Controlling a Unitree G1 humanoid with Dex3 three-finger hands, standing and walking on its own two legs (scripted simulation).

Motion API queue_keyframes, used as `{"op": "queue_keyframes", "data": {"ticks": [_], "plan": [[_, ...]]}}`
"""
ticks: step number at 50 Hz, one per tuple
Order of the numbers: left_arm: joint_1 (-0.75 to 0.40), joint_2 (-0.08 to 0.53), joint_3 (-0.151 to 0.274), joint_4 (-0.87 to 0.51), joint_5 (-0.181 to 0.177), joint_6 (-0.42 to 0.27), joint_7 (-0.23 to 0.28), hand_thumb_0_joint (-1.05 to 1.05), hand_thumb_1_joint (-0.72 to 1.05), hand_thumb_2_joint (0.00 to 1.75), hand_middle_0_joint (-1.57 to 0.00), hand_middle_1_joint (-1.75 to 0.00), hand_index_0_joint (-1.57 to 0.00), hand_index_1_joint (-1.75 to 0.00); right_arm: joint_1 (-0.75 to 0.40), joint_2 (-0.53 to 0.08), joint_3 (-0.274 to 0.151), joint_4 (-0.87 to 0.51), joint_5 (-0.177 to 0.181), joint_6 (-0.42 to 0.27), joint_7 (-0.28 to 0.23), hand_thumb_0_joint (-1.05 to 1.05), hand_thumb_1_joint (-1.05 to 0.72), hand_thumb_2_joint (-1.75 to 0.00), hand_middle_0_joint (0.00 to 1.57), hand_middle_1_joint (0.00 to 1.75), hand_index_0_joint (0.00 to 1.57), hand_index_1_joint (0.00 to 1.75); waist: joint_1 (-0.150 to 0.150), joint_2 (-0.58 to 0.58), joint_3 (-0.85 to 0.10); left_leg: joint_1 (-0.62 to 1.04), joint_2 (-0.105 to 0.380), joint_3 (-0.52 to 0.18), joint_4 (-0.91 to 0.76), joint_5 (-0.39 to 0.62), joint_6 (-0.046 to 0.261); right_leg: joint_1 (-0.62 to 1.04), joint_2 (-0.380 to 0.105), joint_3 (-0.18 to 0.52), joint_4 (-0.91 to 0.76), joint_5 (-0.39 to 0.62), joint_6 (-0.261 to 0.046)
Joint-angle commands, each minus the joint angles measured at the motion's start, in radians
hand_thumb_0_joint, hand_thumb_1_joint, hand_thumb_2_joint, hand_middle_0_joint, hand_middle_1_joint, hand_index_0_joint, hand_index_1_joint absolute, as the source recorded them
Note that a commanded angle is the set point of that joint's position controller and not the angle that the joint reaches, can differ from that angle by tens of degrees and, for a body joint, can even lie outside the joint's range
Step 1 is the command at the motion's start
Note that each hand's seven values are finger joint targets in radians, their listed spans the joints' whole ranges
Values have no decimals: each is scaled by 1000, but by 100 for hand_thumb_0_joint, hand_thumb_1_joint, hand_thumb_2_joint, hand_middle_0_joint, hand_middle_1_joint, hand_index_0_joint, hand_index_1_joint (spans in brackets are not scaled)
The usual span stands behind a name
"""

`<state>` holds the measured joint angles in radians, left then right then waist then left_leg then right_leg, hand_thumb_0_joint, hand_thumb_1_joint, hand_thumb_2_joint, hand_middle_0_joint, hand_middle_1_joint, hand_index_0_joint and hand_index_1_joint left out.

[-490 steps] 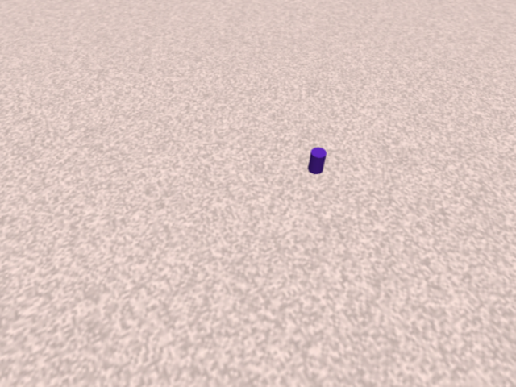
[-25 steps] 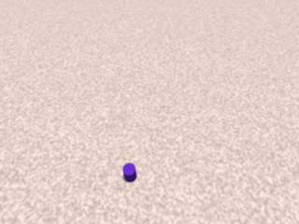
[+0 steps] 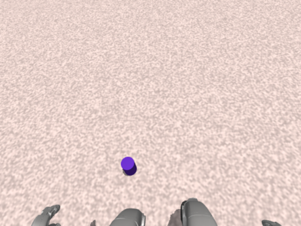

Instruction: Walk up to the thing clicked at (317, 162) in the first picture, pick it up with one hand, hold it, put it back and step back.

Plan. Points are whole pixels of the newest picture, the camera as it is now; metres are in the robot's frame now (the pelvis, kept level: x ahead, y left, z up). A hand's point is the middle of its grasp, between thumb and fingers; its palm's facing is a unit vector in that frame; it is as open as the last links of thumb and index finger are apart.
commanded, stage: walk up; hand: left
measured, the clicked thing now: (129, 166) +0.46 +0.20 -0.68
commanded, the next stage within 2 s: stand in 1.48 s
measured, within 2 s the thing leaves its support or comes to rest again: neither
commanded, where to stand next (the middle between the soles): +0.08 +0.00 m, yaw -2 degrees
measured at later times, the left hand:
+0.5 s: hand out of the picture +0.02 +0.30 -0.16, palm faces -0.04 -0.92 -0.39, open 7.4 cm
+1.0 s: hand out of the picture +0.02 +0.27 -0.12, palm faces -0.03 -0.94 -0.33, open 7.4 cm
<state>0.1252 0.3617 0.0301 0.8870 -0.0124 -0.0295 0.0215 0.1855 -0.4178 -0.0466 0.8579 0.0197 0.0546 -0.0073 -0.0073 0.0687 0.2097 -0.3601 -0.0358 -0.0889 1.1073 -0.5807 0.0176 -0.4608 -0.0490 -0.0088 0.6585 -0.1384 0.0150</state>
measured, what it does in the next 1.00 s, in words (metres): steps on the spot: left foot, then right foot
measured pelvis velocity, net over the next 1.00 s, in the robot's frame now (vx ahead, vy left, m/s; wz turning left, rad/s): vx -0.07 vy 0.02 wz -0.03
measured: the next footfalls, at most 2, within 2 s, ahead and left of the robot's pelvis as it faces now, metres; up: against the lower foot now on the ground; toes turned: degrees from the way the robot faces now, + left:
left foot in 0.18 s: +0.01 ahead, +0.14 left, +0.00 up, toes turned +0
right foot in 0.50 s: -0.03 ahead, -0.11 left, +0.00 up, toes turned +1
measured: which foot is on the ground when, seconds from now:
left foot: up 0.00-0.16, down 0.18-1.00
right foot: down 0.00-0.20, up 0.22-0.48, down 0.50-1.00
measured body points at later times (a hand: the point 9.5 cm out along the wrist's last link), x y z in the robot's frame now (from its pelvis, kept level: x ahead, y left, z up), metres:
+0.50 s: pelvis -0.06 +0.02 +0.00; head +0.00 +0.03 +0.45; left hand +0.02 +0.34 -0.13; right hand +0.01 -0.32 -0.10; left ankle -0.04 +0.14 -0.71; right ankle -0.07 -0.11 -0.71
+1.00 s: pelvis -0.07 +0.02 +0.03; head -0.06 +0.02 +0.48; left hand +0.02 +0.32 -0.10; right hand +0.01 -0.28 -0.10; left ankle -0.03 +0.14 -0.71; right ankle -0.07 -0.11 -0.71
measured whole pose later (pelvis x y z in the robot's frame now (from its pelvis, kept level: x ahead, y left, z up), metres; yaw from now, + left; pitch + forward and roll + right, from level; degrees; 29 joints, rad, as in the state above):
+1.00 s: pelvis -0.07 +0.02 +0.03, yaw -2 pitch -2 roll +0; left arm 0.12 0.36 0.02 1.10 0.00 -0.01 -0.03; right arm 0.12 -0.36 0.00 1.09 -0.02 -0.04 0.02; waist 0.00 0.01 0.03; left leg -0.21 0.02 0.01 0.44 -0.19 -0.01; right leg -0.16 0.01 0.05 0.43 -0.23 0.01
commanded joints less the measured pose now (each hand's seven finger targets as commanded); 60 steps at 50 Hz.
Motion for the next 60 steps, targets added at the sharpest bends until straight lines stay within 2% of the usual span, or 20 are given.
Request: {"op": "queue_keyframes", "data": {"ticks": [1, 6, 8, 9, 10, 11, 13, 14, 19, 22, 24, 25, 26, 27, 30, 32, 35, 39, 54, 60], "plan": [[-7, 312, 80, -73, 25, 8, 46, 0, 90, 90, -20, -30, -20, -30, 169, -185, -65, -4, 4, 12, -19, 0, -90, -90, 20, 30, 20, 30, -4, -276, -343, -14, 12, -21, 180, 53, -24, 154, -245, 220, -181, 175, -229], [-66, 315, 86, -74, 51, 35, 41, 0, 90, 90, -20, -30, -20, -30, 145, -184, -64, 43, -22, 6, 7, 0, -90, -90, 20, 30, 20, 30, 14, -334, -298, 1, 31, 115, -236, 26, -25, 130, -223, 217, -193, -159, -211], [-98, 308, 83, -74, 32, 52, 35, 0, 90, 90, -20, -30, -20, -30, 203, -185, -73, 80, -42, -1, 15, 0, -90, -90, 20, 30, 20, 30, -29, -284, -278, 148, 23, 120, -458, 166, -3, -16, -204, 205, -107, -212, -152], [-70, 246, 60, -86, 26, 66, 28, 0, 90, 90, -20, -30, -20, -30, 187, -206, -78, 67, -53, -15, 12, 0, -90, -90, 20, 30, 20, 30, -30, -147, -209, 135, 70, -11, -579, 181, 19, -127, -121, 149, 59, -245, -121], [-80, 190, 48, -101, 10, 65, 31, 0, 90, 90, -20, -30, -20, -30, 94, -326, -94, 18, -58, -22, 10, 0, -90, -90, 20, 30, 20, 30, -28, 191, -149, 31, 364, -463, -775, 198, 134, -264, 85, 20, 298, -421, -50], [-158, 279, 86, -100, 25, 61, 45, 0, 90, 90, -20, -30, -20, -30, 9, -409, -113, -11, -43, -29, 7, 0, -90, -90, 20, 30, 20, 30, -65, 176, -96, -180, 482, -617, -855, 219, 277, -148, 78, 149, 447, -504, -33], [-76, 246, 84, -54, 10, 67, 33, 0, 90, 90, -20, -30, -20, -30, -85, -289, -81, -24, -59, -54, -16, 0, -90, -90, 20, 30, 20, 30, 22, -35, -94, -94, 329, -290, -674, 558, 207, -147, 134, 236, 645, -385, -53], [-25, 237, 79, -36, 0, 66, 31, 0, 90, 90, -20, -30, -20, -30, -87, -269, -79, -25, -61, -59, -24, 0, -90, -90, 20, 30, 20, 30, 37, -14, -144, -6, 299, -219, -621, 627, 181, -161, 136, 215, 655, -352, -55], [-61, 222, 70, -68, 18, 34, -1, 0, 90, 90, -20, -30, -20, -30, 50, -240, -83, 0, -53, -81, -26, 0, -90, -90, 20, 30, 20, 30, -47, 88, -296, 366, 302, -169, -508, 729, 208, -121, 61, 108, 296, -392, -10], [-21, 206, 63, -36, 23, 21, -7, 0, 90, 90, -20, -30, -20, -30, 44, -240, -67, -3, -51, -81, -22, 0, -90, -90, 20, 30, 20, 30, -20, 98, -274, 234, 275, -112, -475, 778, 183, 110, 68, 16, -10, -340, -28], [90, 224, 66, 28, 33, 4, 2, 0, 90, 90, -20, -30, -20, -30, 9, -193, -43, -9, -35, -75, -15, 0, -90, -90, 20, 30, 20, 30, 31, 49, -292, 102, 223, -40, -375, 705, 95, 356, 31, 85, -267, -62, -64], [85, 287, 78, 23, 47, -9, 4, 0, 90, 90, -20, -30, -20, -30, 33, -145, -25, -18, -27, -76, -13, 0, -90, -90, 20, 30, 20, 30, 13, -98, -301, -66, 158, -10, -297, 507, 37, 470, -96, 336, -247, 91, -110], [15, 331, 74, 11, 32, -5, -1, 0, 90, 90, -20, -30, -20, -30, -15, -148, -28, -23, -22, -75, -21, 0, -90, -90, 20, 30, 20, 30, 4, -175, -295, -43, 84, 72, -337, 115, 14, 331, -244, 446, -206, 130, -241], [-24, 322, 68, -5, 32, -8, -9, 0, 90, 90, -20, -30, -20, -30, -14, -174, -42, 11, -27, -77, -24, 0, -90, -90, 20, 30, 20, 30, -12, -171, -255, 78, 84, 60, -317, 51, 11, 182, -264, 454, -200, 120, -261], [-67, 256, 44, 12, 18, -7, -13, 0, 90, 90, -20, -30, -20, -30, -28, -184, -37, 55, -20, -99, -8, 0, -90, -90, 20, 30, 20, 30, -35, -112, -235, 198, 109, 15, -555, 413, 31, 141, -95, 202, -147, 91, -105], [-15, 234, 38, 42, 16, 5, -23, 0, 90, 90, -20, -30, -20, -30, -61, -211, -31, 58, -32, -108, -5, 0, -90, -90, 20, 30, 20, 30, 6, -90, -215, 135, 206, -121, -658, 233, 78, 137, -12, 150, -146, -154, -70], [-25, 217, 34, 71, 22, 6, -31, 0, 90, 90, -20, -30, -20, -30, -97, -203, -20, 89, -33, -104, 4, 0, -90, -90, 20, 30, 20, 30, 13, -63, -163, 46, 187, -95, -728, 70, 56, 201, -12, 166, -217, -298, -87], [-37, 215, 33, 104, 16, 5, -36, 0, 90, 90, -20, -30, -20, -30, -114, -189, -15, 123, -37, -107, 10, 0, -90, -90, 20, 30, 20, 30, 9, -35, -122, 70, 150, -62, -767, 55, 24, 150, -23, 187, -299, -336, -81], [-74, 199, 18, 174, 12, -3, -26, 0, 90, 90, -20, -30, -20, -30, -131, -153, -3, 194, -26, -120, 2, 0, -90, -90, 20, 30, 20, 30, 2, -84, -279, 255, 164, 15, -768, 558, 7, 326, -57, 140, -333, 113, -45], [-94, 197, 14, 189, 11, 3, -22, 0, 90, 90, -20, -30, -20, -30, -141, -152, -7, 211, -25, -111, 0, 0, -90, -90, 20, 30, 20, 30, -2, -71, -274, 275, 169, 26, -787, 574, 4, 336, -62, 134, -341, 131, -39]]}}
